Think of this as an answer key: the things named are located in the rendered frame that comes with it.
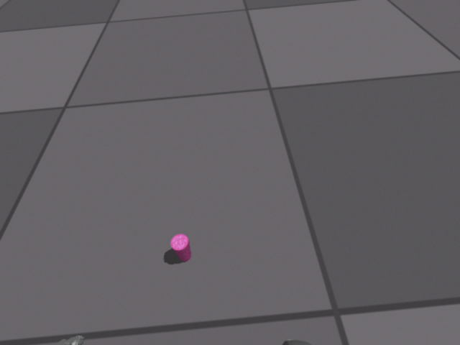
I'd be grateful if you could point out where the cup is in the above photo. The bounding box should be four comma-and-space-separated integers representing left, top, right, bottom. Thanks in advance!
170, 234, 191, 262

